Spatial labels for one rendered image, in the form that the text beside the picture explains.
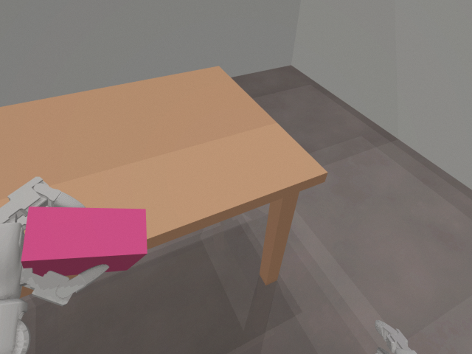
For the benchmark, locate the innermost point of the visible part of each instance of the left robot hand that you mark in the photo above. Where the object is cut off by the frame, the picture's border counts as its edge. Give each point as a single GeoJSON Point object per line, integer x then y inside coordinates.
{"type": "Point", "coordinates": [52, 287]}

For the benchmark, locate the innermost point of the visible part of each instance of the sponge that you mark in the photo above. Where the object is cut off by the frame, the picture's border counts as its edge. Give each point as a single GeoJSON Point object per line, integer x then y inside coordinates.
{"type": "Point", "coordinates": [70, 240]}

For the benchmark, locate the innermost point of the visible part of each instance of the right robot hand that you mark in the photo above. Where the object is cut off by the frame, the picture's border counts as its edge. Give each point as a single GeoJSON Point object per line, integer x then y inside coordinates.
{"type": "Point", "coordinates": [395, 340]}

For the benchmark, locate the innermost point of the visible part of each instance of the left robot forearm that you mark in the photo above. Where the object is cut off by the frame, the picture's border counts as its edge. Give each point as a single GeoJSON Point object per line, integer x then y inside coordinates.
{"type": "Point", "coordinates": [14, 334]}

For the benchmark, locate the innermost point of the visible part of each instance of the table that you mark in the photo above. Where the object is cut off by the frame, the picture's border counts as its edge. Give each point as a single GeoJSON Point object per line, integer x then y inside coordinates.
{"type": "Point", "coordinates": [193, 149]}

